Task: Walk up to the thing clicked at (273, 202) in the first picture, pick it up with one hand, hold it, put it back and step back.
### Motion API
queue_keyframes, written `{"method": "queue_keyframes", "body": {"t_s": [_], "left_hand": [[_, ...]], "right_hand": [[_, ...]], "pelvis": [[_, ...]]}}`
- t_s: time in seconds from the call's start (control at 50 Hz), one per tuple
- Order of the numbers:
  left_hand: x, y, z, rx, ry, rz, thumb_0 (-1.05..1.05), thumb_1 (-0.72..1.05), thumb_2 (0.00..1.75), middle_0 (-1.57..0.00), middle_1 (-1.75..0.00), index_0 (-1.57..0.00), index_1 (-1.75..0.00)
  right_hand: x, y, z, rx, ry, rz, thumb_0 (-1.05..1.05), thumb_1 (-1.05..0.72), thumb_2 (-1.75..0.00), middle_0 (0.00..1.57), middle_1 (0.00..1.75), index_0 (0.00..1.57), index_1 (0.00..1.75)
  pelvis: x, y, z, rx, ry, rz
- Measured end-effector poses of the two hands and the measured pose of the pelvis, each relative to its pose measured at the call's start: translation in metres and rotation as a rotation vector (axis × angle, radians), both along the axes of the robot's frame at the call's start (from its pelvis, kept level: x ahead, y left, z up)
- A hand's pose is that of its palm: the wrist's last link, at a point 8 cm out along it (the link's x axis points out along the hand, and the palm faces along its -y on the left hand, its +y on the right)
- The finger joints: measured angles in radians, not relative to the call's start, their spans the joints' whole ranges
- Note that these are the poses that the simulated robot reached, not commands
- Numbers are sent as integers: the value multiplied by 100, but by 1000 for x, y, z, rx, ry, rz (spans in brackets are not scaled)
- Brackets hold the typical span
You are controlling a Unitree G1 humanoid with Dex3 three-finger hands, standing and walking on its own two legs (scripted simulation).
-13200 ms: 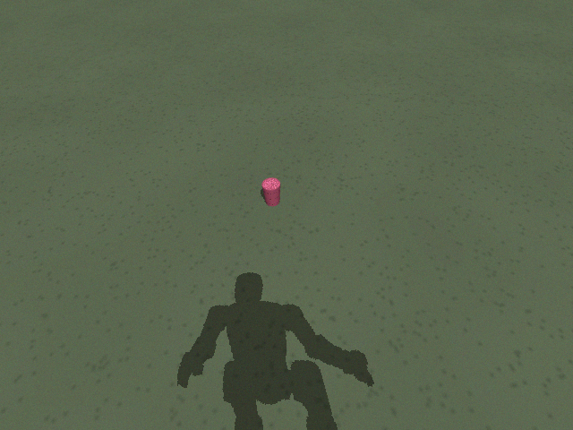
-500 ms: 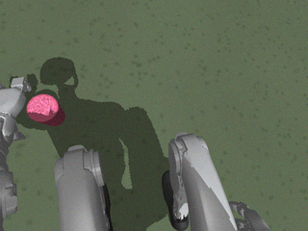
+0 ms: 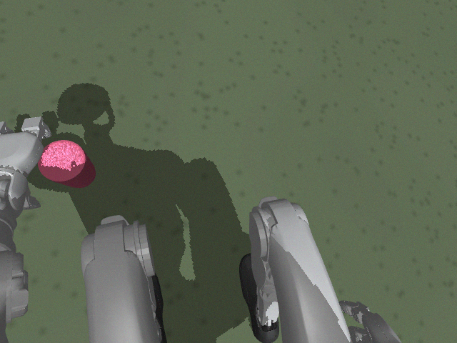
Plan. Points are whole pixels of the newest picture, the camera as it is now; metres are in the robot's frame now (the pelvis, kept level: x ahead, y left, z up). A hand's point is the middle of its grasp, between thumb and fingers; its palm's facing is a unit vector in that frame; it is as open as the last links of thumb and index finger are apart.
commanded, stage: approach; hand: left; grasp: from above
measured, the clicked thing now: (72, 167) +0.46 +0.30 -0.28
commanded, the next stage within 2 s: rest palm in 0.16 s
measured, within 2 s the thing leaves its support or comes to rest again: neither
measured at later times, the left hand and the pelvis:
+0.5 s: hand (57, 166) +0.44 +0.30 -0.19, palm faces -0.48 -0.10 -0.87, open 14.2 cm; pelvis +0.00 +0.00 -0.02, yaw -1 degrees
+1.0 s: hand (68, 170) +0.44 +0.30 -0.24, palm faces -0.40 -0.11 -0.91, open 14.0 cm; pelvis +0.01 +0.00 -0.04, yaw -3 degrees
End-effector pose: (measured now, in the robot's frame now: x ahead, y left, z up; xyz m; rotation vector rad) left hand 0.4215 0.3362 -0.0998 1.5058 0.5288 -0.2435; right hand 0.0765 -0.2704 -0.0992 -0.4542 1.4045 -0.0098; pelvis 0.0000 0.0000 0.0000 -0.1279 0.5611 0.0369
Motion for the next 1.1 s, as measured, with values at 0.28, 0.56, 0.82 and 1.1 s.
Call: {"method": "queue_keyframes", "body": {"t_s": [0.28,0.56,0.82,1.1], "left_hand": [[29,-64,-23,-33,-108,-67,0,-54,105,-10,-102,-9,-104],[18,-29,-50,-11,75,110,0,-55,104,-8,-100,-7,-102],[20,-33,-81,-68,-50,-41,0,-55,103,-6,-98,-6,-100],[26,-33,-87,-22,-45,78,0,-50,107,-8,-101,-7,-103]], "right_hand": [[-13,-3,-3,-14,-25,-3,0,-90,-89,20,29,20,30],[-34,3,-22,46,41,11,1,-90,-89,20,29,20,30],[-14,0,-15,-12,62,100,1,-90,-89,20,29,20,30],[-10,5,-27,55,18,141,0,-90,-89,20,29,20,30]], "pelvis": [[-3,-2,-12,2,-9,-9],[0,-5,-24,11,-22,-23],[9,1,-37,-26,-49,-31],[7,0,-44,-24,-62,-47]]}}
